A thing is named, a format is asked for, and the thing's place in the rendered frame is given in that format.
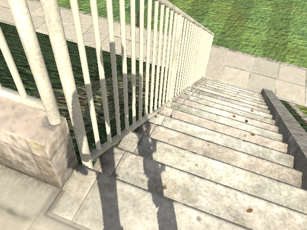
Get stairs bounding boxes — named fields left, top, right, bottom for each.
left=93, top=79, right=307, bottom=230

